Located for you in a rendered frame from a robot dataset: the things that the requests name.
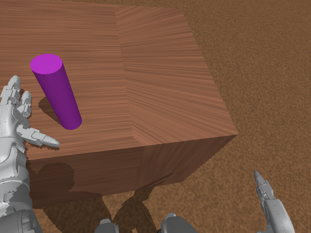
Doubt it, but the left robot arm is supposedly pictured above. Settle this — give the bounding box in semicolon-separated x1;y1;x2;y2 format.
0;137;43;233

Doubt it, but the can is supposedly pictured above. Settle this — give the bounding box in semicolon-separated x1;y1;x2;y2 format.
30;54;82;130

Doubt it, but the right robot hand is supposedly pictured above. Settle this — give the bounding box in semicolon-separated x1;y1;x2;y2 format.
254;171;295;233

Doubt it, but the left robot hand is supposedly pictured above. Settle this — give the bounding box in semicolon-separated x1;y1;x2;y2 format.
0;75;60;147

